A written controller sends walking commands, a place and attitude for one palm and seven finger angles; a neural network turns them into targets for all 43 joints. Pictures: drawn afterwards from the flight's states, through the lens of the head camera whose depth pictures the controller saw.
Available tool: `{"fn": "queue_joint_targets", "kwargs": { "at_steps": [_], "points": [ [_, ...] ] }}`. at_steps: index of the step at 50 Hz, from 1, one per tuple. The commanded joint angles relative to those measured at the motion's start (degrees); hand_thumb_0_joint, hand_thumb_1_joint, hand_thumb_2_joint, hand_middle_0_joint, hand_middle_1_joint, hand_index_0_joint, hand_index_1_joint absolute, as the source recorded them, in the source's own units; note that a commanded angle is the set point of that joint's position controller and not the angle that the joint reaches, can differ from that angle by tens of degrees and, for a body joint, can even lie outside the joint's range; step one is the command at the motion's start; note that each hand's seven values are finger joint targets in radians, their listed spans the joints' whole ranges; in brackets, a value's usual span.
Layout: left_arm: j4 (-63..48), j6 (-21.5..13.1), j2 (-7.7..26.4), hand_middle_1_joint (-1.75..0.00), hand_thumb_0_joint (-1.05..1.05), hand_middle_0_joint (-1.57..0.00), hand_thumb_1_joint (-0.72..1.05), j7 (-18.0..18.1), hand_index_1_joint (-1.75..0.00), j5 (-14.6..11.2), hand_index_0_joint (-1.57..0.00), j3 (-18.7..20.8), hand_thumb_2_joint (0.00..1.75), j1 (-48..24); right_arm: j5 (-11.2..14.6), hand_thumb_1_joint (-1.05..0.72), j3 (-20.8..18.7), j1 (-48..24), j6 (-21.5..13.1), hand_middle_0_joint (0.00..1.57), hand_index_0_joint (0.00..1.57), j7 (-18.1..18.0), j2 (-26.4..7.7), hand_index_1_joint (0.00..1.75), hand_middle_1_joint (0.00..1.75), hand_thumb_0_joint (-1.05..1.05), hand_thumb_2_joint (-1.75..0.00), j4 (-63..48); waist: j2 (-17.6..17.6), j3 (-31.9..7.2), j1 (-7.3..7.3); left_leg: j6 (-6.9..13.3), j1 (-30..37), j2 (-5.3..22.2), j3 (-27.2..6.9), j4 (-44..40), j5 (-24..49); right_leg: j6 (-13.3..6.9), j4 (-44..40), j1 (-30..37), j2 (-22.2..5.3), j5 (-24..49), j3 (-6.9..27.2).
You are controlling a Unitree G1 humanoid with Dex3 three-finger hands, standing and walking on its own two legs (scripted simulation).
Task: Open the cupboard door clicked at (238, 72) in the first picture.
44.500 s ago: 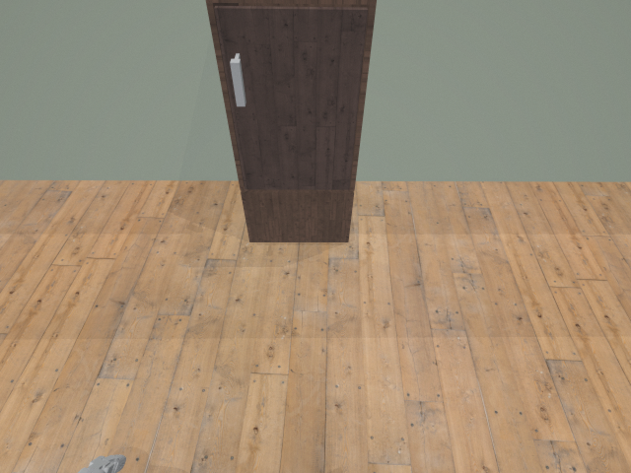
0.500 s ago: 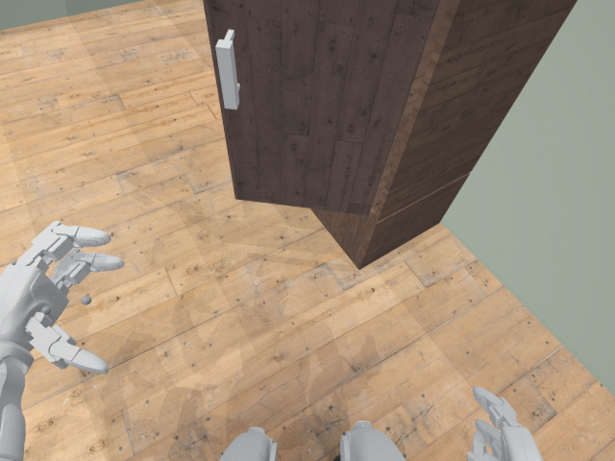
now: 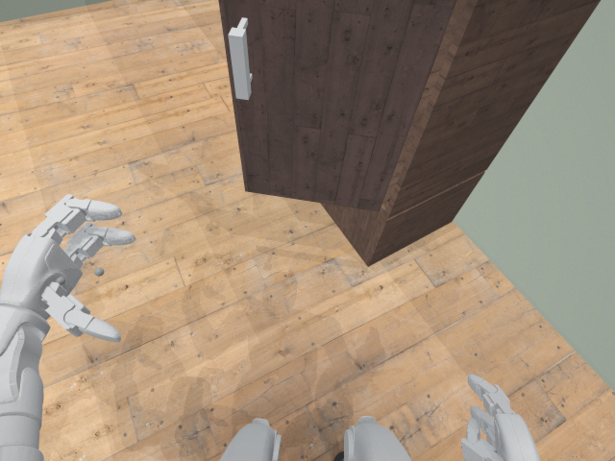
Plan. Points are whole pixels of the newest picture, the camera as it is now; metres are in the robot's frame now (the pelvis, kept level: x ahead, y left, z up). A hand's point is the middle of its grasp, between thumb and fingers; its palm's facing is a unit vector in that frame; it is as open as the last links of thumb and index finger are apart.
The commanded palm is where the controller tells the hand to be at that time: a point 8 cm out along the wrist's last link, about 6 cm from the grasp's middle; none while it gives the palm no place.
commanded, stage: move the hooked fingers beside the handle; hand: left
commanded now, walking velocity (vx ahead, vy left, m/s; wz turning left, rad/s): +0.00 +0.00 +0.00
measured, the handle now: (243, 59) +0.75 +0.17 +0.06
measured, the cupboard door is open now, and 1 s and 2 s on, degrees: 51 51 51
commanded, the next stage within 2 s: none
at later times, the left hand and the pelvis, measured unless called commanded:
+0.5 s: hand (144, 181) +0.45 +0.26 +0.06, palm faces -0.09 -1.00 -0.02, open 14.0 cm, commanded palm +0.45 +0.31 +0.06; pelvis +0.00 +0.00 -0.01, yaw -2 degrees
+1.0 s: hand (174, 122) +0.57 +0.25 +0.06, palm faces -0.08 -1.00 -0.02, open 14.0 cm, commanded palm +0.59 +0.28 +0.06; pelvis +0.00 +0.02 -0.03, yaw -4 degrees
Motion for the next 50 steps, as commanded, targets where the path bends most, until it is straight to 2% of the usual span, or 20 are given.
{"fn": "queue_joint_targets", "kwargs": {
  "at_steps": [1, 4, 11, 14, 18, 20, 21, 24, 25, 27, 28, 31, 32, 35, 37, 41, 42, 46, 48, 50],
  "points": [
    [-6.8, -3.0, 17.6, -1.2, 0.0, -0.3, -0.5, -0.2, -1.2, -0.1, -0.3, 4.3, 0.3, -24.4, 0.4, -0.9, -3.8, 2.2, -1.7, 0.2, 0.2, -1.6, -9.5, 0.3, 0.3, 0.0, -0.9, -5.2, 5.9, -18.7, -2.45, -0.4, 8.0, 1.2, 0.7, -10.1, 18.6, -1.8, -6.4, 12.5, 0.3, 9.2, 2.1],
    [-4.0, -2.5, 18.8, -1.2, 0.0, -0.3, -0.5, -0.1, -1.2, 0.8, -0.3, 4.8, 0.3, -26.2, 0.5, -0.9, -3.9, 2.6, -0.7, 0.2, 0.2, -1.3, -9.3, 0.3, 0.3, 0.0, -0.9, -5.0, 7.9, -20.8, -1.51, -0.7, 8.6, 1.3, 0.9, -10.4, 21.4, -1.8, -6.1, 13.7, 0.1, 11.9, 2.3],
    [8.1, -2.6, 22.7, -1.2, 0.0, -0.3, -0.5, 0.9, -1.2, 2.5, -0.3, 7.4, 0.3, -32.3, 0.3, -0.9, -3.9, 5.2, 2.2, 0.2, 0.2, -0.5, -10.0, 0.3, 0.3, 0.0, -0.9, -4.0, 3.8, -20.9, -2.17, 0.0, 4.0, 1.6, 2.1, -9.2, 21.7, -1.4, -5.8, 15.2, 0.3, 14.6, 2.9],
    [11.7, -3.9, 23.4, -1.2, 0.0, -0.3, -0.5, 1.0, -1.2, 3.9, -0.3, 6.4, 0.3, -38.5, 0.3, -0.9, -3.9, 6.3, 3.3, 0.2, 0.2, -0.3, -10.3, 0.3, 0.3, 0.0, -0.9, -3.5, 3.8, -21.1, -3.41, 0.3, 2.7, 1.7, 2.2, -8.8, 20.4, -1.2, -5.5, 14.1, 0.4, 13.8, 3.0],
    [17.2, -6.0, 27.3, -1.2, 0.0, -0.3, -0.5, 0.4, -1.2, 5.1, -0.3, 8.3, 0.3, -45.3, 0.0, -0.9, -4.1, 8.5, 4.7, 0.2, 0.2, -0.3, -10.9, 0.3, 0.3, 0.0, -0.9, -1.5, 4.2, -23.5, -4.31, 0.4, 3.1, 2.0, 2.0, -7.5, 22.7, -1.3, -4.6, 13.4, 0.6, 16.0, 3.2],
    [17.6, -7.0, 26.9, -1.2, 0.0, -0.3, -0.5, 0.0, -1.2, 5.5, -0.3, 6.5, 0.3, -51.0, -0.1, -0.9, -4.2, 9.3, 5.3, 0.2, 0.2, -0.3, -10.9, 0.3, 0.3, 0.0, -0.9, -0.7, 6.3, -24.4, -5.5, 0.3, 4.5, 2.1, 1.5, -7.1, 23.8, -1.4, -4.1, 11.7, 0.7, 16.1, 2.9],
    [18.3, -7.3, 28.8, -1.2, 0.0, -0.3, -0.5, 0.0, -1.2, 6.2, -0.3, 7.4, 0.3, -52.4, -0.2, -0.9, -4.2, 10.0, 5.7, 0.2, 0.2, -0.3, -11.2, 0.3, 0.3, 0.0, -0.9, 0.0, 8.4, -26.2, -5.12, 0.0, 6.5, 2.3, 1.1, -7.1, 25.4, -1.4, -4.0, 10.8, 0.8, 16.4, 2.8],
    [21.6, -6.9, 28.6, -1.2, 0.0, -0.3, -0.5, 0.3, -1.2, 7.4, -0.3, 6.2, 0.3, -55.3, -0.4, -0.9, -4.1, 11.1, 7.0, 0.2, 0.2, -0.1, -11.5, 0.3, 0.3, 0.0, -0.9, 0.9, 9.0, -25.8, -6.31, 0.0, 7.4, 2.5, 0.6, -6.7, 25.7, -1.2, -4.0, 7.8, 0.8, 15.4, 2.3],
    [23.1, -6.7, 29.3, -1.2, 0.0, -0.3, -0.5, 0.6, -1.2, 7.4, -0.3, 6.6, 0.3, -56.9, -0.5, -0.9, -4.0, 11.7, 7.3, 0.2, 0.2, -0.2, -11.6, 0.3, 0.3, 0.0, -0.9, 1.1, 7.5, -25.6, -6.95, 0.1, 6.9, 2.5, 0.3, -6.4, 25.9, -1.3, -3.8, 7.5, 1.0, 15.4, 2.0],
    [24.9, -6.4, 32.4, -1.2, 0.0, -0.3, -0.5, 1.3, -1.2, 8.6, -0.3, 8.0, 0.3, -58.9, -0.7, -0.9, -3.8, 12.5, 8.1, 0.2, 0.2, -0.2, -12.0, 0.3, 0.3, 0.0, -0.9, 1.4, 8.6, -26.7, -6.95, 0.0, 6.7, 2.6, 0.0, -6.3, 26.1, -1.2, -3.5, 7.4, 0.9, 15.5, 1.9],
    [25.2, -6.2, 31.3, -1.2, 0.0, -0.3, -0.5, 1.5, -1.2, 9.2, -0.3, 6.5, 0.3, -60.1, -0.7, -0.9, -3.6, 12.7, 8.4, 0.2, 0.2, -0.2, -12.0, 0.3, 0.3, 0.0, -0.9, 1.3, 9.5, -26.4, -7.63, 0.0, 7.4, 2.6, -0.1, -6.3, 26.7, -1.2, -3.6, 6.4, 0.9, 15.5, 1.8],
    [26.4, -6.4, 34.7, -1.2, 0.0, -0.3, -0.5, 2.6, -1.2, 10.3, -0.3, 8.3, 0.3, -63.3, -1.2, -0.9, -3.3, 14.0, 9.4, 0.2, 0.2, 0.0, -12.3, 0.3, 0.3, 0.0, -0.9, 1.5, 11.0, -28.1, -8.05, -0.5, 8.8, 2.9, -0.7, -5.7, 29.3, -1.2, -3.2, 5.3, 1.1, 16.0, 1.4],
    [27.3, -6.2, 34.1, -1.2, 0.0, -0.3, -0.5, 2.9, -1.2, 10.7, -0.3, 7.5, 0.3, -63.5, -1.3, -0.9, -3.2, 14.3, 9.8, 0.2, 0.2, 0.2, -12.2, 0.3, 0.3, 0.0, -0.9, 1.4, 10.9, -28.1, -8.37, -0.4, 8.4, 2.9, -0.8, -5.4, 29.3, -1.1, -3.1, 4.8, 1.2, 15.9, 1.3],
    [30.6, -5.5, 34.9, -1.2, 0.0, -0.3, -0.5, 3.6, -1.2, 11.6, -0.3, 6.6, 0.3, -68.4, -1.5, -0.9, -2.5, 15.1, 10.5, 0.2, 0.2, 0.0, -12.4, 0.3, 0.3, 0.0, -0.9, 1.4, 9.3, -25.8, -10.68, 0.1, 5.6, 2.9, -1.0, -4.6, 27.4, -1.0, -3.1, 3.8, 1.4, 15.3, 1.1],
    [32.0, -4.9, 36.4, -1.2, 0.0, -0.3, -0.5, 4.1, -1.2, 13.2, -0.3, 5.9, 0.3, -71.1, -1.6, -0.9, -2.1, 15.7, 11.0, 0.2, 0.2, 0.0, -12.8, 0.3, 0.3, 0.0, -0.9, 1.5, 11.4, -25.7, -11.54, 0.1, 5.6, 3.1, -1.2, -4.4, 26.6, -1.0, -3.1, 1.9, 1.3, 14.2, 1.1],
    [32.1, -4.8, 40.4, -1.2, 0.0, -0.3, -0.5, 5.1, -1.2, 14.6, -0.3, 7.4, 0.3, -76.2, -2.2, -0.9, -1.6, 17.3, 11.8, 0.2, 0.2, 0.1, -13.2, 0.3, 0.3, 0.0, -0.9, 1.7, 14.3, -29.9, -12.58, -0.7, 8.3, 3.5, -2.3, -3.2, 30.8, -1.0, -2.1, 0.0, 1.5, 15.1, 0.4],
    [33.7, -4.4, 38.7, -1.2, 0.0, -0.3, -0.5, 4.9, -1.2, 14.8, -0.3, 6.0, 0.3, -76.5, -2.2, -0.9, -1.4, 17.6, 12.0, 0.2, 0.2, 0.2, -13.1, 0.3, 0.3, 0.0, -0.9, 1.7, 14.5, -29.3, -13.29, -0.6, 8.1, 3.4, -2.3, -2.8, 31.2, -1.0, -2.2, -0.7, 1.5, 15.3, 0.4],
    [36.1, -2.9, 42.7, -1.2, 0.0, -0.3, -0.5, 5.5, -1.2, 16.8, -0.3, 6.5, 0.3, -80.3, -2.5, -0.9, -0.4, 18.9, 12.8, 0.2, 0.2, 0.1, -13.6, 0.3, 0.3, 0.0, -0.9, 1.6, 15.3, -29.4, -14.44, -0.6, 6.6, 3.8, -2.8, -1.8, 32.1, -1.0, -1.5, -1.8, 1.8, 15.6, -0.1],
    [37.4, -2.0, 40.6, -1.2, 0.0, -0.3, -0.5, 5.8, -1.2, 17.8, -0.3, 3.7, 0.3, -83.7, -2.7, -0.9, -0.1, 19.4, 13.1, 0.2, 0.2, 0.1, -13.4, 0.3, 0.3, 0.0, -0.9, 1.9, 16.3, -27.8, -16.51, -0.2, 5.8, 3.9, -2.8, -1.0, 30.9, -0.8, -1.7, -3.9, 1.8, 15.0, -0.2],
    [36.3, -2.2, 43.2, -1.2, 0.0, -0.3, -0.5, 6.4, -1.2, 18.3, -0.3, 4.9, 0.3, -86.6, -3.1, -0.9, 0.2, 20.3, 13.3, 0.2, 0.2, 0.0, -13.7, 0.3, 0.3, 0.0, -0.9, 1.9, 18.4, -30.1, -16.81, -0.6, 6.9, 3.9, -3.6, -0.4, 33.1, -1.1, -0.8, -4.8, 1.9, 15.2, -0.7]
  ]
}}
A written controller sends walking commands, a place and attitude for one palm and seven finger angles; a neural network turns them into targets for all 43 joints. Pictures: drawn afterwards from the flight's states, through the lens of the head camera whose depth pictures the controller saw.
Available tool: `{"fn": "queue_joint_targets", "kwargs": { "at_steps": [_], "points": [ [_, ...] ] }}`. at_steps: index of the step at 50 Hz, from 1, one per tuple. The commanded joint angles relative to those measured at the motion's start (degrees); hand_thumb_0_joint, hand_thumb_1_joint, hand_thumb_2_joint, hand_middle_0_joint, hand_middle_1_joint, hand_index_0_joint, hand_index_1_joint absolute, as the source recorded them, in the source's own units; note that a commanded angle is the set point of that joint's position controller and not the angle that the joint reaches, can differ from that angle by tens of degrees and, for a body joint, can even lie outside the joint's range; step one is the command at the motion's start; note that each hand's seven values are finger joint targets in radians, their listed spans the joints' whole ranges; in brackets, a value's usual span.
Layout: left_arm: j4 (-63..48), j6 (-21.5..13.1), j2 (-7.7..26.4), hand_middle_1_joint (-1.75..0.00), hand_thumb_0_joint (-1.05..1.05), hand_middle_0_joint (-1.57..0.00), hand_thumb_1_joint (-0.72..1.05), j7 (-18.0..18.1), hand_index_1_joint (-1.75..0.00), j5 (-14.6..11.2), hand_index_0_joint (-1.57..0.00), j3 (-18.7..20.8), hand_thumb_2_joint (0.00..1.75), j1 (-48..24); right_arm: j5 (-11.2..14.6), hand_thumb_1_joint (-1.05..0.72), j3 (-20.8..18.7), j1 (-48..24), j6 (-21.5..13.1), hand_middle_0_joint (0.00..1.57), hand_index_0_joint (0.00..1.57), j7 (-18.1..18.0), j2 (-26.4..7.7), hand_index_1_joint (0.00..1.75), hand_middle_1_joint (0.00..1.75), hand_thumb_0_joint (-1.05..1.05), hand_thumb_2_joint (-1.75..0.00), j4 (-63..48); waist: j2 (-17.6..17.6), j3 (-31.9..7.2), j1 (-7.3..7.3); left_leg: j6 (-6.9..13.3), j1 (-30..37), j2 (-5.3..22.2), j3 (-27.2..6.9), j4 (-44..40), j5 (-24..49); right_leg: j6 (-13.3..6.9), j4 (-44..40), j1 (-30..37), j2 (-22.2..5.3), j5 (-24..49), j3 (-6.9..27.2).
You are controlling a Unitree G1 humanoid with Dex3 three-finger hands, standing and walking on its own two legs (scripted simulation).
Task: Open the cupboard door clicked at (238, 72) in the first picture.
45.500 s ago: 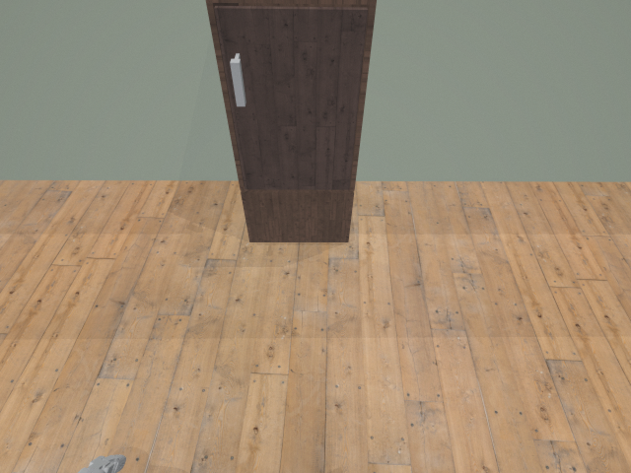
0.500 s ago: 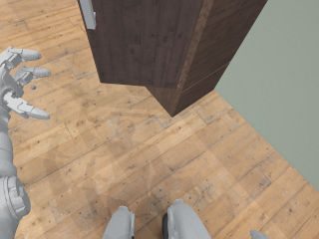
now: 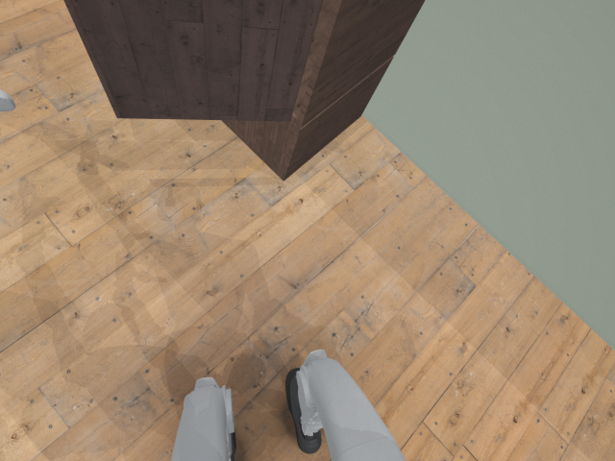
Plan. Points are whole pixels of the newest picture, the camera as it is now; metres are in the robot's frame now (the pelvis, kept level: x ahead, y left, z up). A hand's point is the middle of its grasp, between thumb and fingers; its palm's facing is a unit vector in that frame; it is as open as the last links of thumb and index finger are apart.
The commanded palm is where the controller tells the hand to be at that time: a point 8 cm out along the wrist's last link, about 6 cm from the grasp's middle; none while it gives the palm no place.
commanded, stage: move the hooked fingers beside the handle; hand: left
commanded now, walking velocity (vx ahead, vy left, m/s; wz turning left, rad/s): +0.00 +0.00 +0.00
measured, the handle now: out of the picture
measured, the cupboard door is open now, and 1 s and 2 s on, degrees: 51 51 51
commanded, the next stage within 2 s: none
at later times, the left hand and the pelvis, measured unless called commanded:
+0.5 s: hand out of the picture +0.66 +0.26 +0.08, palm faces -0.01 -1.00 -0.03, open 14.0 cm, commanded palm +0.70 +0.25 +0.08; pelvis +0.01 +0.01 -0.02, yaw -4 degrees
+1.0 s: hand out of the picture +0.67 +0.28 +0.09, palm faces -0.01 -1.00 +0.00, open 14.0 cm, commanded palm +0.71 +0.23 +0.08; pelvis +0.03 +0.02 -0.01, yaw -5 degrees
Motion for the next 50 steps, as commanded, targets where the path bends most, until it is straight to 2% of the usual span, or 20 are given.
{"fn": "queue_joint_targets", "kwargs": {
  "at_steps": [1, 2, 5, 7, 11, 13, 16, 18, 20, 22, 26, 30, 36, 37, 41, 44, 45, 48, 49, 50],
  "points": [
    [-11.8, -3.0, 19.2, -1.2, 0.0, -0.3, -0.5, 0.9, -1.2, -0.1, -0.3, 1.6, 0.3, -29.1, -0.5, -0.9, -3.9, 13.6, 0.4, 0.2, 0.2, -1.3, -13.2, 0.3, 0.3, 0.0, -0.9, -0.8, 18.3, -34.6, -1.61, -2.0, 26.8, 2.5, -3.6, -6.7, 34.9, -2.3, -3.2, 12.5, 0.2, 13.7, -0.3],
    [-10.6, -2.8, 19.8, -1.2, 0.0, -0.3, -0.5, 1.1, -1.2, 0.7, -0.3, 1.5, 0.3, -29.6, -0.7, -0.9, -3.6, 14.0, 0.7, 0.2, 0.2, -1.3, -13.2, 0.3, 0.3, 0.0, -0.9, -0.7, 18.4, -34.0, -1.84, -2.0, 26.5, 2.6, -3.9, -6.6, 35.1, -2.4, -3.2, 12.1, 0.2, 13.6, -0.5],
    [-9.3, -1.8, 17.3, -1.2, 0.0, -0.3, -0.5, 1.7, -1.2, 1.7, -0.3, -1.4, 0.3, -33.5, -1.0, -0.9, -3.2, 15.0, 1.0, 0.2, 0.2, -1.2, -13.2, 0.3, 0.3, 0.0, -0.9, -0.2, 20.6, -32.5, -4.09, -2.3, 28.1, 3.0, -5.0, -6.1, 36.8, -2.5, -2.9, 7.9, 0.4, 12.9, -1.3],
    [-9.4, -1.1, 20.3, -1.2, 0.0, -0.3, -0.5, 2.2, -1.2, 2.7, -0.3, -0.4, 0.3, -35.6, -1.4, -0.9, -2.9, 16.2, 1.3, 0.2, 0.2, -1.4, -13.5, 0.3, 0.3, 0.0, -0.9, 0.0, 21.1, -34.1, -4.71, -2.3, 27.9, 3.3, -5.1, -5.3, 38.3, -2.2, -2.7, 8.6, 0.4, 13.9, -1.3],
    [-9.8, -0.3, 20.7, -1.2, 0.0, -0.3, -0.5, 3.1, -1.2, 4.8, -0.3, -1.7, 0.3, -39.7, -2.0, -0.9, -2.4, 17.8, 1.8, 0.2, 0.2, -1.2, -13.5, 0.3, 0.3, 0.0, -0.9, 0.7, 25.5, -34.5, -6.04, -3.0, 31.0, 4.0, -6.3, -4.9, 41.9, -2.3, -2.4, 5.4, 0.6, 14.0, -1.9],
    [-8.1, 0.7, 20.1, -1.2, 0.0, -0.3, -0.5, 3.4, -1.2, 5.3, -0.3, -2.6, 0.3, -41.0, -2.2, -0.9, -2.1, 18.5, 1.9, 0.2, 0.2, -1.1, -13.3, 0.3, 0.3, 0.0, -0.9, 0.9, 25.2, -33.3, -7.22, -2.5, 29.2, 4.0, -5.8, -4.2, 41.3, -2.2, -2.6, 5.5, 0.8, 14.6, -2.0],
    [-7.2, 1.4, 23.3, -1.2, 0.0, -0.3, -0.5, 3.8, -1.2, 6.8, -0.3, -2.1, 0.3, -42.0, -2.6, -0.9, -1.4, 19.6, 2.2, 0.2, 0.2, -1.2, -13.4, 0.3, 0.3, 0.0, -0.9, 0.9, 25.7, -33.1, -7.83, -2.1, 27.7, 4.2, -5.8, -3.9, 41.9, -2.3, -2.2, 6.3, 1.1, 15.4, -2.2],
    [-5.8, 2.4, 22.8, -1.2, 0.0, -0.3, -0.5, 4.0, -1.2, 7.6, -0.3, -3.4, 0.3, -42.7, -2.7, -0.9, -1.0, 20.0, 2.3, 0.2, 0.2, -1.1, -13.4, 0.3, 0.3, 0.0, -0.9, 0.9, 25.5, -31.6, -8.93, -1.4, 25.0, 4.2, -4.9, -3.5, 39.3, -2.1, -2.3, 6.3, 1.3, 15.2, -2.2],
    [-7.1, 2.3, 25.8, -1.2, 0.0, -0.3, -0.5, 4.1, -1.2, 8.2, -0.3, -2.5, 0.3, -43.8, -3.0, -0.9, -0.7, 20.8, 2.4, 0.2, 0.2, -1.2, -13.4, 0.3, 0.3, 0.0, -0.9, 0.7, 26.6, -32.9, -9.17, -0.8, 23.7, 4.2, -4.5, -3.2, 39.1, -2.2, -2.0, 8.3, 1.4, 16.4, -2.0],
    [-8.6, 2.4, 26.7, -1.2, 0.0, -0.3, -0.5, 4.0, -1.2, 8.7, -0.3, -2.9, 0.3, -45.8, -3.1, -0.9, -0.7, 21.5, 2.5, 0.2, 0.2, -1.2, -13.5, 0.3, 0.3, 0.0, -0.9, 0.9, 28.4, -34.2, -9.73, -1.0, 24.9, 4.5, -4.5, -3.0, 41.3, -2.1, -2.0, 8.2, 1.7, 17.3, -2.1],
    [-6.4, 3.8, 29.9, -1.2, 0.0, -0.3, -0.5, 3.2, -1.2, 9.9, -0.3, -1.8, 0.3, -44.1, -3.3, -0.9, -0.1, 22.5, 3.2, 0.2, 0.2, -0.9, -13.5, 0.3, 0.3, 0.0, -0.9, 0.2, 27.8, -32.9, -9.63, -0.6, 22.1, 4.5, -4.3, -2.4, 41.5, -2.2, -1.5, 9.6, 2.1, 18.0, -2.6],
    [-8.8, 4.5, 31.7, -1.2, 0.0, -0.3, -0.5, 3.0, -1.2, 11.1, -0.3, -0.7, 0.3, -45.0, -3.7, -0.9, -0.5, 24.3, 4.1, 0.2, 0.2, -0.3, -13.5, 0.3, 0.3, 0.0, -0.9, 0.0, 31.0, -34.2, -9.6, -1.3, 26.7, 5.1, -5.7, -2.1, 48.1, -2.3, -1.4, 7.6, 2.3, 19.2, -3.1],
    [-11.3, 6.4, 27.7, -1.2, 0.0, -0.3, -0.5, 1.4, -1.2, 10.4, -0.3, -1.4, 0.3, -45.7, -3.9, -0.9, -1.8, 26.5, 4.5, 0.2, 0.2, 0.6, -13.4, 0.3, 0.3, 0.0, -0.9, 1.1, 34.3, -34.9, -10.13, -2.0, 34.3, 6.2, -7.4, -1.9, 55.9, -2.0, -2.5, 3.5, 2.8, 20.2, -3.9],
    [-11.7, 6.6, 28.5, -1.2, 0.0, -0.3, -0.5, 1.2, -1.2, 10.4, -0.3, -0.7, 0.3, -45.3, -4.0, -0.9, -1.8, 27.1, 4.6, 0.2, 0.2, 0.7, -13.4, 0.3, 0.3, 0.0, -0.9, 1.2, 33.8, -35.2, -10.02, -1.8, 34.2, 6.1, -7.2, -1.8, 56.9, -2.1, -2.5, 4.5, 2.9, 21.0, -4.0],
    [-10.0, 7.7, 25.3, -1.2, 0.0, -0.3, -0.5, 1.1, -1.2, 10.7, -0.3, -2.7, 0.3, -44.3, -4.1, -0.9, -1.8, 27.3, 4.4, 0.2, 0.2, 1.1, -13.2, 0.3, 0.3, 0.0, -0.9, 1.5, 34.4, -30.7, -10.3, -1.8, 33.9, 6.3, -7.3, -2.6, 55.7, -2.2, -3.3, 1.9, 3.0, 19.4, -4.5],
    [-12.2, 7.2, 25.2, -1.2, 0.0, -0.3, -0.5, 1.3, -1.2, 10.3, -0.3, -1.7, 0.3, -44.7, -4.4, -0.9, -2.3, 28.0, 4.1, 0.2, 0.2, 1.4, -13.1, 0.3, 0.3, 0.0, -0.9, 1.6, 34.9, -32.8, -10.02, -2.0, 35.7, 6.3, -7.7, -2.6, 58.7, -2.3, -3.4, 2.8, 3.1, 20.7, -4.5],
    [-11.8, 7.1, 24.2, -1.2, 0.0, -0.3, -0.5, 1.4, -1.2, 10.3, -0.3, -2.1, 0.3, -44.5, -4.5, -0.9, -2.5, 28.0, 4.0, 0.2, 0.2, 1.5, -13.0, 0.3, 0.3, 0.0, -0.9, 1.6, 35.9, -32.0, -10.14, -2.2, 36.5, 6.4, -8.1, -2.7, 59.7, -2.5, -3.3, 1.6, 3.1, 20.5, -4.5],
    [-10.6, 7.2, 20.3, -1.2, 0.0, -0.3, -0.5, 1.8, -1.2, 9.9, -0.3, -4.1, 0.3, -45.1, -4.4, -0.9, -2.8, 27.9, 3.6, 0.2, 0.2, 1.8, -13.1, 0.3, 0.3, 0.0, -0.9, 1.9, 33.5, -29.7, -11.01, -2.1, 36.1, 6.5, -8.5, -3.3, 56.3, -2.2, -4.1, 0.3, 3.1, 18.8, -4.6],
    [-11.2, 7.0, 22.4, -1.2, 0.0, -0.3, -0.5, 2.1, -1.2, 9.9, -0.3, -2.5, 0.3, -44.4, -4.5, -0.9, -2.6, 28.1, 3.6, 0.2, 0.2, 1.7, -13.1, 0.3, 0.3, 0.0, -0.9, 1.8, 34.1, -30.1, -10.29, -2.1, 35.9, 6.4, -8.1, -3.5, 57.2, -2.4, -4.1, 1.7, 3.0, 19.4, -4.5],
    [-11.4, 6.8, 21.4, -1.2, 0.0, -0.3, -0.5, 2.3, -1.2, 10.0, -0.3, -2.9, 0.3, -44.5, -4.7, -0.9, -2.8, 28.2, 3.5, 0.2, 0.2, 1.8, -13.1, 0.3, 0.3, 0.0, -0.9, 1.5, 35.4, -30.7, -10.43, -2.3, 36.9, 6.5, -8.5, -3.4, 59.0, -2.5, -3.8, 0.9, 2.9, 19.9, -4.5]
  ]
}}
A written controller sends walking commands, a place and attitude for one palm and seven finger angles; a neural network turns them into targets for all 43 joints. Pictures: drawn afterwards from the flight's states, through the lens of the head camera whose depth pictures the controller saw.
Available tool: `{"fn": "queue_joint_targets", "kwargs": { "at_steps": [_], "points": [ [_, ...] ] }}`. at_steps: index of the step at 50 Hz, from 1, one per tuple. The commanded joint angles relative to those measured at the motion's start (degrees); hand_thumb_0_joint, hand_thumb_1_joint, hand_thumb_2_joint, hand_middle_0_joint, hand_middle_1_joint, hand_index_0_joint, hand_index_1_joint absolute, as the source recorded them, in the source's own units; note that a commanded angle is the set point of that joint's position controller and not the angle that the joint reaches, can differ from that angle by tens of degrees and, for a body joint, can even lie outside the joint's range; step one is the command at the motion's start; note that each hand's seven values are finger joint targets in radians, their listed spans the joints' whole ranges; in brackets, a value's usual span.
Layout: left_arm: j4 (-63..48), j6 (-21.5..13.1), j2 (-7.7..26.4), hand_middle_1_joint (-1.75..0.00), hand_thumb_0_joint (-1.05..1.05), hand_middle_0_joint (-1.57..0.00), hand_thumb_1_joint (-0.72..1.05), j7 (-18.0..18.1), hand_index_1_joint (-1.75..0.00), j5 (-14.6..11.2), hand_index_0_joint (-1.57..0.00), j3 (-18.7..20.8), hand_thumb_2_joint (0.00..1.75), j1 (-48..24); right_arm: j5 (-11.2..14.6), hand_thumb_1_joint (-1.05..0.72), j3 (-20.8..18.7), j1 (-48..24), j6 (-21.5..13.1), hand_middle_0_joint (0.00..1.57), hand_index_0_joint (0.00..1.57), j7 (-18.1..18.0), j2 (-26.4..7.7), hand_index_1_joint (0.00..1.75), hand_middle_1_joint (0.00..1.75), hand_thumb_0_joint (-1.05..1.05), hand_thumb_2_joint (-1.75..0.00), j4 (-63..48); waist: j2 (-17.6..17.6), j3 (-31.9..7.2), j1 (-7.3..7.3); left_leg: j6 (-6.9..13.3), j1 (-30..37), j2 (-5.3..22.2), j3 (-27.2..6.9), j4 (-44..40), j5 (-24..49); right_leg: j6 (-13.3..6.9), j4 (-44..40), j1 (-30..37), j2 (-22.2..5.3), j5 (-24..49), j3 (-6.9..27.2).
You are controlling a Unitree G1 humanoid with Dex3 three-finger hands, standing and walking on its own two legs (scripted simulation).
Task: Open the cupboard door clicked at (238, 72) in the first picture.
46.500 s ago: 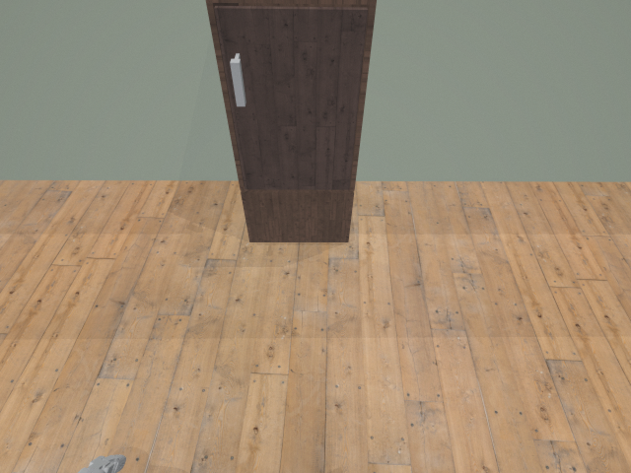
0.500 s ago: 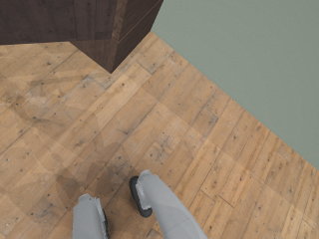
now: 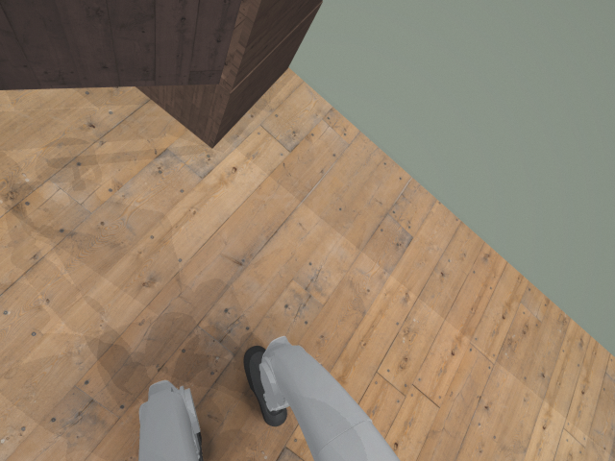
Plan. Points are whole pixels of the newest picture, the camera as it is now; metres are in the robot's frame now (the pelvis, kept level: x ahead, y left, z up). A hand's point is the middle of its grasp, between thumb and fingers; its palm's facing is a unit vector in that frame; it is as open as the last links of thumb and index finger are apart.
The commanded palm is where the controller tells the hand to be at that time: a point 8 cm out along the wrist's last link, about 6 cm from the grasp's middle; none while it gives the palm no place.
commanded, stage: move the hooked fingers beside the handle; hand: left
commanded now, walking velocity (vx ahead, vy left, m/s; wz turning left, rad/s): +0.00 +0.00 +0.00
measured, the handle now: out of the picture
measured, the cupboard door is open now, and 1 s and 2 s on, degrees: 51 51 51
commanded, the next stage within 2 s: none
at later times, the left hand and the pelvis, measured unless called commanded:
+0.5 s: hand out of the picture +0.61 +0.30 +0.09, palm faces +0.08 -1.00 -0.01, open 14.0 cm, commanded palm +0.66 +0.26 +0.08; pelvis -0.02 +0.00 -0.01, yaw -1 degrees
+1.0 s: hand out of the picture +0.61 +0.30 +0.09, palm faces +0.07 -1.00 -0.02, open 14.0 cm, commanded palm +0.68 +0.26 +0.08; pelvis -0.02 +0.00 -0.02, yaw -1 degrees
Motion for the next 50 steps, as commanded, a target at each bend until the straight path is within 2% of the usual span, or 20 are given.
{"fn": "queue_joint_targets", "kwargs": {
  "at_steps": [1, 4, 7, 8, 10, 13, 15, 20, 24, 25, 27, 28, 29, 30, 34, 35, 39, 41, 48, 50],
  "points": [
    [-12.6, -4.3, 6.6, -1.2, 0.0, -0.3, -0.5, 0.8, -1.2, -1.7, -0.3, 0.8, 0.3, -20.9, -0.3, -0.9, -5.7, 18.0, 1.0, 0.2, 0.2, -0.9, -16.6, 0.3, 0.3, 0.0, -0.9, 2.4, 31.4, -31.9, 0.19, -3.9, 46.7, 5.0, -5.8, -6.5, 63.0, -3.0, -0.5, 6.4, 0.9, 19.7, -1.5],
    [-9.7, -4.2, 5.9, -1.2, 0.0, -0.3, -0.5, 1.4, -1.2, -1.6, -0.3, 0.2, 0.3, -21.3, -0.3, -0.9, -5.4, 17.2, 0.8, 0.2, 0.2, -0.8, -16.6, 0.3, 0.3, 0.0, -0.9, 2.1, 27.7, -29.5, -0.76, -2.8, 40.9, 4.3, -4.1, -6.1, 55.5, -3.0, -0.8, 7.5, 1.0, 18.4, -1.3],
    [-11.8, -5.5, 6.3, -1.2, 0.0, -0.3, -0.5, 2.1, -1.2, -1.1, -0.3, 0.0, 0.3, -22.7, -0.4, -0.9, -5.5, 17.2, 0.7, 0.2, 0.2, -0.7, -16.8, 0.3, 0.3, 0.0, -0.9, 1.8, 30.4, -31.1, -0.53, -3.5, 43.3, 4.6, -5.3, -6.4, 57.4, -3.1, -0.1, 6.4, 0.8, 18.2, -1.3],
    [-12.1, -6.0, 8.3, -1.2, 0.0, -0.3, -0.5, 2.4, -1.2, -0.9, -0.3, 1.6, 0.3, -22.4, -0.5, -0.9, -5.5, 17.4, 0.8, 0.2, 0.2, -0.7, -16.9, 0.3, 0.3, 0.0, -0.9, 1.8, 29.7, -32.2, -0.18, -3.7, 43.7, 4.7, -5.5, -6.1, 57.9, -3.1, 0.1, 6.8, 0.8, 18.3, -1.2],
    [-11.6, -6.5, 8.6, -1.2, 0.0, -0.3, -0.5, 2.4, -1.2, -1.0, -0.3, 1.5, 0.3, -22.9, -0.4, -0.9, -5.4, 17.0, 0.8, 0.2, 0.2, -0.6, -16.9, 0.3, 0.3, 0.0, -0.9, 1.6, 30.3, -32.0, -0.51, -3.6, 42.8, 4.5, -5.3, -5.9, 57.1, -3.1, 0.4, 6.9, 0.8, 18.3, -1.0],
    [-9.9, -6.3, 9.4, -1.2, 0.0, -0.3, -0.5, 2.2, -1.2, -0.8, -0.3, 1.2, 0.3, -23.0, -0.1, -0.9, -4.9, 16.7, 1.0, 0.2, 0.2, -0.9, -17.1, 0.3, 0.3, 0.0, -0.9, 1.5, 28.1, -31.2, -0.92, -3.1, 40.1, 4.3, -4.8, -5.8, 53.5, -2.9, 0.4, 7.4, 0.8, 17.4, -1.1],
    [-10.5, -6.4, 10.3, -1.2, 0.0, -0.3, -0.5, 2.0, -1.2, -0.2, -0.3, 1.2, 0.3, -22.9, -0.1, -0.9, -4.8, 16.7, 1.1, 0.2, 0.2, -0.8, -17.0, 0.3, 0.3, 0.0, -0.9, 1.2, 30.6, -32.3, -0.68, -3.4, 41.2, 4.4, -5.3, -5.8, 54.5, -3.1, 1.1, 6.7, 0.7, 17.3, -1.1],
    [-12.0, -6.1, 10.0, -1.2, 0.0, -0.3, -0.5, 1.2, -1.2, -0.5, -0.3, 0.5, 0.3, -24.9, 0.1, -0.9, -4.7, 16.6, 1.2, 0.2, 0.2, -0.8, -17.0, 0.3, 0.3, 0.0, -0.9, 1.6, 32.2, -33.5, -1.08, -3.3, 42.4, 4.5, -5.5, -5.5, 53.1, -3.0, 1.2, 5.7, 0.9, 16.4, -1.2],
    [-8.7, -4.5, 9.6, -1.2, 0.0, -0.3, -0.5, 0.7, -1.2, -0.5, -0.3, -0.7, 0.3, -24.3, 0.5, -0.9, -3.9, 16.3, 0.9, 0.2, 0.2, -1.2, -17.2, 0.3, 0.3, 0.0, -0.9, 1.8, 29.1, -30.4, -1.61, -2.6, 37.5, 4.1, -4.3, -5.9, 46.9, -2.8, 1.0, 6.0, 1.0, 14.7, -1.4],
    [-9.6, -4.7, 9.2, -1.2, 0.0, -0.3, -0.5, 0.7, -1.2, -0.5, -0.3, -1.1, 0.3, -24.7, 0.4, -0.9, -3.9, 16.3, 0.7, 0.2, 0.2, -1.2, -17.0, 0.3, 0.3, 0.0, -0.9, 1.6, 31.2, -30.4, -1.76, -2.6, 38.1, 4.1, -4.2, -6.0, 47.5, -3.0, 1.0, 5.5, 1.0, 14.9, -1.4],
    [-9.1, -4.3, 8.3, -1.2, 0.0, -0.3, -0.5, 0.7, -1.2, -0.4, -0.3, -2.2, 0.3, -24.7, 0.7, -0.9, -3.7, 15.8, 0.5, 0.2, 0.2, -1.4, -17.1, 0.3, 0.3, 0.0, -0.9, 1.8, 30.4, -30.1, -1.97, -2.6, 37.4, 4.2, -4.3, -5.9, 45.4, -2.8, 1.3, 4.6, 1.0, 13.9, -1.4],
    [-9.9, -4.6, 10.4, -1.2, 0.0, -0.3, -0.5, 0.8, -1.2, -0.5, -0.3, -0.9, 0.3, -25.2, 0.6, -0.9, -3.5, 15.9, 0.4, 0.2, 0.2, -1.5, -17.2, 0.3, 0.3, 0.0, -0.9, 1.8, 29.7, -30.8, -1.88, -2.3, 36.1, 4.0, -3.6, -5.7, 44.2, -2.7, 1.2, 6.1, 1.1, 14.1, -1.2],
    [-8.4, -4.2, 9.5, -1.2, 0.0, -0.3, -0.5, 0.7, -1.2, -0.7, -0.3, -1.6, 0.3, -24.3, 0.9, -0.9, -3.4, 15.5, 0.2, 0.2, 0.2, -1.6, -17.1, 0.3, 0.3, 0.0, -0.9, 1.6, 28.7, -30.3, -2.03, -1.7, 33.9, 3.6, -2.7, -5.7, 42.0, -2.8, 1.1, 7.1, 1.2, 13.9, -1.1],
    [-9.9, -4.6, 10.0, -1.2, 0.0, -0.3, -0.5, 0.6, -1.2, -1.0, -0.3, -1.6, 0.3, -24.9, 0.7, -0.9, -3.3, 15.6, 0.0, 0.2, 0.2, -1.6, -17.1, 0.3, 0.3, 0.0, -0.9, 1.7, 30.6, -30.5, -2.04, -1.9, 34.5, 3.7, -2.9, -6.0, 42.6, -2.9, 1.3, 7.0, 1.0, 14.0, -1.1],
    [-8.7, -4.3, 11.7, -1.2, 0.0, -0.3, -0.5, 0.5, -1.2, -1.0, -0.3, -1.5, 0.3, -23.7, 1.2, -0.9, -2.7, 14.4, -0.5, 0.2, 0.2, -2.0, -17.3, 0.3, 0.3, 0.0, -0.9, 1.4, 28.1, -30.3, -1.94, -0.8, 29.6, 3.2, -1.1, -5.7, 37.0, -2.6, 1.3, 9.4, 1.2, 13.3, -0.6],
    [-9.6, -4.8, 14.2, -1.2, 0.0, -0.3, -0.5, 0.5, -1.2, -1.0, -0.3, -0.1, 0.3, -23.6, 1.1, -0.9, -2.4, 14.6, -0.4, 0.2, 0.2, -2.0, -17.3, 0.3, 0.3, 0.0, -0.9, 1.2, 28.6, -30.6, -1.49, -0.9, 29.6, 3.2, -1.3, -5.8, 37.4, -2.7, 1.5, 10.4, 1.1, 13.5, -0.6],
    [-10.2, -4.9, 15.6, -1.2, 0.0, -0.3, -0.5, 0.3, -1.2, -1.0, -0.3, 0.0, 0.3, -23.8, 1.5, -0.9, -2.3, 13.9, -0.5, 0.2, 0.2, -2.3, -17.4, 0.3, 0.3, 0.0, -0.9, 1.2, 27.8, -32.6, -1.4, -0.6, 27.9, 3.1, -0.5, -5.2, 36.9, -2.3, 2.0, 12.4, 1.1, 14.3, -0.3],
    [-11.4, -5.2, 16.3, -1.2, 0.0, -0.3, -0.5, 0.0, -1.2, -0.8, -0.3, 0.3, 0.3, -24.0, 1.5, -0.9, -2.4, 14.0, -0.4, 0.2, 0.2, -2.3, -17.5, 0.3, 0.3, 0.0, -0.9, 1.2, 30.9, -33.5, -1.01, -1.4, 31.6, 3.5, -1.7, -5.1, 40.6, -2.4, 2.4, 9.9, 1.1, 14.3, -0.6],
    [-10.2, -3.3, 10.6, -1.2, 0.0, -0.3, -0.5, -0.3, -1.2, -1.4, -0.3, -1.9, 0.3, -24.5, 1.7, -0.9, -3.1, 14.8, -0.2, 0.2, 0.2, -2.2, -17.4, 0.3, 0.3, 0.0, -0.9, 2.3, 29.9, -32.9, -2.01, -2.0, 35.7, 4.2, -3.6, -4.7, 45.9, -1.9, 2.4, 5.6, 1.0, 14.7, -1.3],
    [-11.8, -3.4, 8.9, -1.2, 0.0, -0.3, -0.5, 0.2, -1.2, -1.3, -0.3, -2.6, 0.3, -26.0, 1.5, -0.9, -3.5, 15.6, -0.4, 0.2, 0.2, -2.0, -17.2, 0.3, 0.3, 0.0, -0.9, 2.7, 33.4, -33.0, -2.25, -2.7, 39.3, 4.7, -5.2, -5.0, 50.0, -2.0, 2.6, 3.1, 0.7, 15.1, -1.5]
  ]
}}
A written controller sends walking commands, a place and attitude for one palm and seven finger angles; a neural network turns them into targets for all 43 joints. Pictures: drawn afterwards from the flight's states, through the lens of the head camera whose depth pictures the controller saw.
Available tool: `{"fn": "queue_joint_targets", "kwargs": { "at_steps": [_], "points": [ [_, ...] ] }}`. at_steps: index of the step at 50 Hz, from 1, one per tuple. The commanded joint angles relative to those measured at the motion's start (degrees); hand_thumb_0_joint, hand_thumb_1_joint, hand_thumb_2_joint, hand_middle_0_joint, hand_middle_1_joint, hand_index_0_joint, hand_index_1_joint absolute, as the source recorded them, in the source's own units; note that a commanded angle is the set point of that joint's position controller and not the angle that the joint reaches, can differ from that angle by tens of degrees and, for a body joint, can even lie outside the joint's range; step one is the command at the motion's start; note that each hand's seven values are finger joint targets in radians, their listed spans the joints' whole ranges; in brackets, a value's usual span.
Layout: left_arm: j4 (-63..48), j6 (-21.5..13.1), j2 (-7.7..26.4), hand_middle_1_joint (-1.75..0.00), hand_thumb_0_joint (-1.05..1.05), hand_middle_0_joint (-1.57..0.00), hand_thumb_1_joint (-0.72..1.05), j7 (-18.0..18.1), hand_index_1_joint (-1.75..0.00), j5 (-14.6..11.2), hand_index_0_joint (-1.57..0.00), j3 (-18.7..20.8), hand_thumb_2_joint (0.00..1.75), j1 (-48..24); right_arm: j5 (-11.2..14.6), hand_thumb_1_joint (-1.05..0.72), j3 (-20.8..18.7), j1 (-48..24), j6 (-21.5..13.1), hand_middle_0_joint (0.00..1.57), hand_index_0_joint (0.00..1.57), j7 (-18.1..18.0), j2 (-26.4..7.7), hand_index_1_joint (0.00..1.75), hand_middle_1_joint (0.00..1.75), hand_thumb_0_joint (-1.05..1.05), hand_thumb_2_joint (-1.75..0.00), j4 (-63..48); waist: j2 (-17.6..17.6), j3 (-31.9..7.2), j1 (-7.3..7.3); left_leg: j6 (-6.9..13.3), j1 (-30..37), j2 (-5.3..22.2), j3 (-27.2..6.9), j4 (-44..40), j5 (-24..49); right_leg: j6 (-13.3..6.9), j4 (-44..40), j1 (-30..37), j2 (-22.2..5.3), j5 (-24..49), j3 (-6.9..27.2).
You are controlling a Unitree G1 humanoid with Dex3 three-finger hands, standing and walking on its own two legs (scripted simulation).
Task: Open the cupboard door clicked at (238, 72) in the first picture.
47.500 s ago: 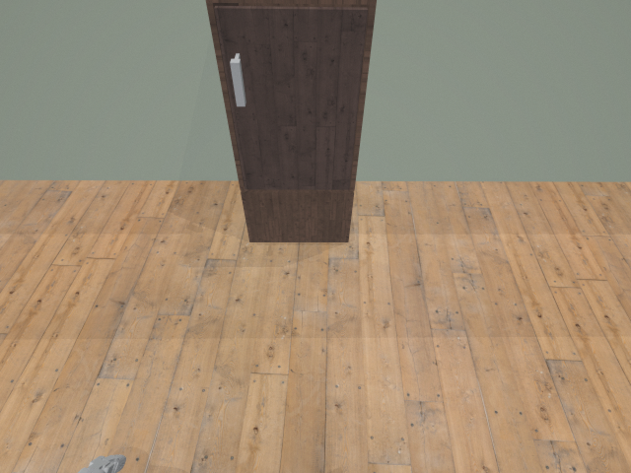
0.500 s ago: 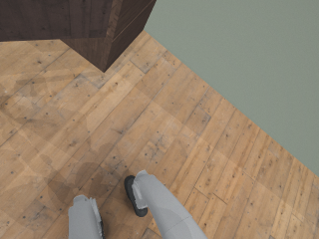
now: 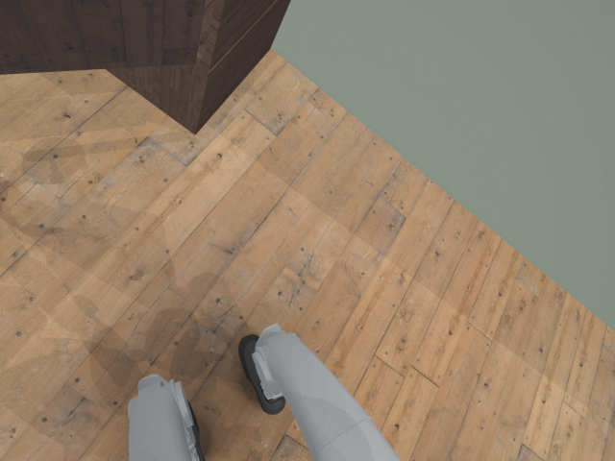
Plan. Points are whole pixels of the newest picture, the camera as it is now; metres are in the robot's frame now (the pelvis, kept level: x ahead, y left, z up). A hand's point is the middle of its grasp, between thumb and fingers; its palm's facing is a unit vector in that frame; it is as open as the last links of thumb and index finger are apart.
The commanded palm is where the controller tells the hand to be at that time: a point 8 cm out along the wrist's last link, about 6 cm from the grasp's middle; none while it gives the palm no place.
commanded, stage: move the hooked fingers beside the handle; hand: left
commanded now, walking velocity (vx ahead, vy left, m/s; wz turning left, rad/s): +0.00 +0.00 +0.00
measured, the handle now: out of the picture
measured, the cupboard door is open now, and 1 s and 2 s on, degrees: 51 51 51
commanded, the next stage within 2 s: slide the fingers in behind the handle in 1.96 s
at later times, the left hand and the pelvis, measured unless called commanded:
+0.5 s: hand out of the picture +0.65 +0.30 +0.11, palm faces +0.10 -0.99 -0.02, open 14.0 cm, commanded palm +0.69 +0.27 +0.10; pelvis +0.01 +0.00 +0.00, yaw +0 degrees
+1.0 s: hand out of the picture +0.63 +0.32 +0.11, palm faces +0.09 -1.00 +0.00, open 14.0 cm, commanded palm +0.69 +0.27 +0.10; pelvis +0.01 +0.00 +0.00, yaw +0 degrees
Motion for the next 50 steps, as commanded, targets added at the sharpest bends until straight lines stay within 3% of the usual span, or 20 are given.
{"fn": "queue_joint_targets", "kwargs": {
  "at_steps": [1, 3, 5, 16, 18, 20, 23, 24, 25, 27, 30, 33, 35, 37, 40, 41, 44, 45, 47, 50],
  "points": [
    [-14.3, -3.4, 4.8, -1.2, 0.0, -0.3, -0.5, 0.7, -1.2, -1.2, -0.3, -0.2, 0.3, -22.5, -0.3, -0.9, -5.9, 18.7, 0.9, 0.2, 0.2, -0.9, -16.3, 0.3, 0.3, 0.0, -0.9, 3.1, 33.7, -33.7, -0.39, -4.0, 47.0, 4.9, -7.9, -8.8, 52.6, -3.0, -1.5, 7.1, 0.5, 14.8, -2.7],
    [-12.8, -3.0, 3.2, -1.2, 0.0, -0.3, -0.5, 1.2, -1.2, -1.6, -0.3, -0.4, 0.3, -22.5, -0.5, -0.9, -6.0, 19.0, 0.9, 0.2, 0.2, -0.7, -16.1, 0.3, 0.3, 0.0, -0.9, 3.4, 30.9, -32.6, -1.07, -3.5, 45.4, 4.7, -7.2, -8.4, 52.1, -2.9, -1.9, 7.8, 0.7, 15.3, -2.7],
    [-13.3, -3.0, 3.2, -1.2, 0.0, -0.3, -0.5, 1.8, -1.2, -1.3, -0.3, -0.2, 0.3, -23.1, -0.8, -0.9, -6.1, 19.5, 0.7, 0.2, 0.2, -0.5, -15.9, 0.3, 0.3, 0.0, -0.9, 3.4, 32.8, -32.6, -1.21, -3.5, 46.0, 4.6, -7.4, -8.4, 54.2, -3.1, -2.0, 7.7, 0.6, 16.1, -2.7],
    [-11.3, -3.1, 3.6, -1.2, 0.0, -0.3, -0.5, 2.8, -1.2, 0.8, -0.3, 0.0, 0.3, -22.7, -1.5, -0.9, -6.2, 20.9, 1.5, 0.2, 0.2, 0.6, -15.6, 0.3, 0.3, 0.0, -0.9, 2.8, 31.6, -30.9, -1.1, -3.0, 44.4, 4.4, -6.6, -8.2, 54.0, -3.4, -2.4, 9.4, 1.0, 16.7, -2.6],
    [-11.1, -3.1, 5.6, -1.2, 0.0, -0.3, -0.5, 2.7, -1.2, 0.8, -0.3, 0.8, 0.3, -22.9, -1.5, -0.9, -6.0, 21.3, 1.5, 0.2, 0.2, 0.4, -15.8, 0.3, 0.3, 0.0, -0.9, 2.6, 29.5, -31.4, -1.26, -2.4, 41.9, 4.1, -5.8, -8.2, 51.6, -3.4, -2.5, 11.3, 1.1, 16.7, -2.5],
    [-12.3, -3.5, 6.6, -1.2, 0.0, -0.3, -0.5, 2.7, -1.2, 1.2, -0.3, 1.1, 0.3, -23.3, -1.5, -0.9, -5.8, 21.4, 1.5, 0.2, 0.2, 0.5, -15.6, 0.3, 0.3, 0.0, -0.9, 2.4, 31.7, -32.4, -1.11, -2.5, 42.0, 3.9, -5.6, -8.2, 52.3, -3.7, -2.2, 11.9, 1.0, 17.3, -2.3],
    [-12.9, -3.8, 9.0, -1.2, 0.0, -0.3, -0.5, 2.4, -1.2, 1.2, -0.3, 2.2, 0.3, -23.4, -1.6, -0.9, -5.7, 21.6, 1.6, 0.2, 0.2, 0.5, -15.8, 0.3, 0.3, 0.0, -0.9, 2.2, 30.8, -33.7, -0.77, -2.1, 40.6, 3.6, -4.6, -7.9, 50.6, -3.6, -2.3, 13.9, 1.3, 17.5, -2.1],
    [-12.0, -3.6, 8.1, -1.2, 0.0, -0.3, -0.5, 2.3, -1.2, 1.2, -0.3, 1.7, 0.3, -22.8, -1.3, -0.9, -5.7, 21.3, 1.6, 0.2, 0.2, 0.5, -15.6, 0.3, 0.3, 0.0, -0.9, 2.2, 30.8, -33.4, -0.82, -1.9, 40.0, 3.4, -4.1, -8.0, 49.2, -3.6, -2.5, 14.0, 1.3, 17.3, -2.0],
    [-12.9, -4.0, 10.2, -1.2, 0.0, -0.3, -0.5, 2.2, -1.2, 1.1, -0.3, 2.8, 0.3, -22.8, -1.5, -0.9, -5.6, 21.6, 1.6, 0.2, 0.2, 0.5, -15.7, 0.3, 0.3, 0.0, -0.9, 2.0, 31.5, -33.5, -0.62, -2.0, 40.3, 3.4, -4.3, -8.1, 50.0, -3.6, -2.6, 14.7, 1.2, 17.7, -2.0],
    [-11.4, -3.6, 11.5, -1.2, 0.0, -0.3, -0.5, 1.7, -1.2, 1.2, -0.3, 3.0, 0.3, -21.7, -1.3, -0.9, -5.2, 21.0, 1.9, 0.2, 0.2, 0.3, -15.8, 0.3, 0.3, 0.0, -0.9, 1.9, 29.2, -32.6, -0.47, -1.4, 37.3, 3.2, -3.4, -7.9, 46.9, -3.5, -2.5, 16.0, 1.4, 17.2, -2.0],
    [-10.7, -3.2, 10.7, -1.2, 0.0, -0.3, -0.5, 1.0, -1.2, 0.8, -0.3, 1.5, 0.3, -21.0, -0.9, -0.9, -4.8, 20.4, 1.7, 0.2, 0.2, 0.2, -15.8, 0.3, 0.3, 0.0, -0.9, 1.5, 29.2, -31.5, -0.68, -0.7, 34.0, 2.8, -2.4, -8.4, 43.2, -3.6, -2.7, 17.5, 1.4, 16.9, -1.6],
    [-12.2, -3.6, 13.2, -1.2, 0.0, -0.3, -0.5, 0.5, -1.2, 0.6, -0.3, 2.9, 0.3, -21.5, -0.7, -0.9, -4.6, 20.2, 1.6, 0.2, 0.2, -0.2, -16.1, 0.3, 0.3, 0.0, -0.9, 1.5, 29.0, -34.0, -0.36, -0.8, 34.5, 2.9, -2.4, -8.0, 43.6, -3.3, -2.3, 18.3, 1.4, 17.1, -1.5],
    [-13.4, -3.8, 10.1, -1.2, 0.0, -0.3, -0.5, 0.2, -1.2, 0.1, -0.3, 0.9, 0.3, -22.1, -0.5, -0.9, -5.1, 20.3, 1.5, 0.2, 0.2, -0.1, -15.8, 0.3, 0.3, 0.0, -0.9, 2.1, 33.5, -33.7, -0.74, -1.8, 39.2, 3.4, -3.8, -8.5, 47.4, -3.3, -2.3, 14.4, 1.2, 16.7, -2.0],
    [-14.7, -4.1, 11.9, -1.2, 0.0, -0.3, -0.5, 0.1, -1.2, -0.3, -0.3, 3.1, 0.3, -22.5, -0.5, -0.9, -5.4, 20.7, 1.6, 0.2, 0.2, -0.2, -16.1, 0.3, 0.3, 0.0, -0.9, 2.4, 32.3, -35.6, -0.34, -2.4, 42.3, 3.9, -5.1, -8.0, 50.9, -3.0, -2.0, 13.6, 1.3, 16.9, -2.3],
    [-13.2, -3.0, 7.8, -1.2, 0.0, -0.3, -0.5, -0.2, -1.2, -0.4, -0.3, 0.7, 0.3, -22.0, -0.4, -0.9, -5.6, 20.5, 1.4, 0.2, 0.2, 0.0, -15.9, 0.3, 0.3, 0.0, -0.9, 2.9, 34.3, -33.4, -0.74, -2.6, 43.8, 4.0, -5.6, -8.1, 52.0, -3.1, -2.3, 10.8, 1.1, 16.5, -2.5],
    [-12.0, -2.4, 5.3, -1.2, 0.0, -0.3, -0.5, -0.3, -1.2, -0.5, -0.3, -0.6, 0.3, -21.4, -0.4, -0.9, -5.7, 20.2, 1.4, 0.2, 0.2, 0.1, -15.9, 0.3, 0.3, 0.0, -0.9, 3.1, 33.4, -32.0, -0.92, -2.8, 44.2, 4.4, -5.9, -8.4, 52.0, -3.0, -2.4, 9.4, 1.2, 16.0, -2.8],
    [-9.7, -1.4, 3.4, -1.2, 0.0, -0.3, -0.5, -0.1, -1.2, -1.0, -0.3, -1.1, 0.3, -20.8, -0.4, -0.9, -5.6, 20.0, 1.1, 0.2, 0.2, -0.2, -16.0, 0.3, 0.3, 0.0, -0.9, 3.1, 29.1, -30.1, -1.6, -1.7, 40.1, 3.9, -4.9, -8.4, 48.3, -2.9, -2.8, 10.5, 1.1, 15.6, -2.8],
    [-11.5, -1.9, 4.6, -1.2, 0.0, -0.3, -0.5, 0.1, -1.2, -0.8, -0.3, -0.9, 0.3, -21.7, -0.6, -0.9, -5.5, 20.1, 0.9, 0.2, 0.2, -0.2, -16.0, 0.3, 0.3, 0.0, -0.9, 3.1, 32.4, -30.5, -1.32, -2.2, 41.5, 4.0, -5.3, -8.4, 50.4, -3.1, -2.4, 9.9, 0.9, 15.9, -2.8],
    [-11.8, -2.2, 4.6, -1.2, 0.0, -0.3, -0.5, 0.7, -1.2, -0.8, -0.3, -0.2, 0.3, -22.3, -0.7, -0.9, -5.7, 20.2, 0.7, 0.2, 0.2, -0.2, -15.9, 0.3, 0.3, 0.0, -0.9, 3.2, 30.8, -31.6, -1.33, -2.3, 41.8, 4.0, -5.3, -7.9, 50.5, -3.0, -2.2, 9.9, 1.0, 16.0, -2.7],
    [-13.6, -3.4, 6.2, -1.2, 0.0, -0.3, -0.5, 1.3, -1.2, -0.7, -0.3, 0.7, 0.3, -22.9, -0.9, -0.9, -5.7, 20.3, 0.4, 0.2, 0.2, 0.0, -15.8, 0.3, 0.3, 0.0, -0.9, 3.1, 32.9, -32.6, -0.95, -2.6, 42.3, 3.9, -5.4, -7.9, 51.5, -3.3, -1.9, 10.6, 0.9, 16.6, -2.5]
  ]
}}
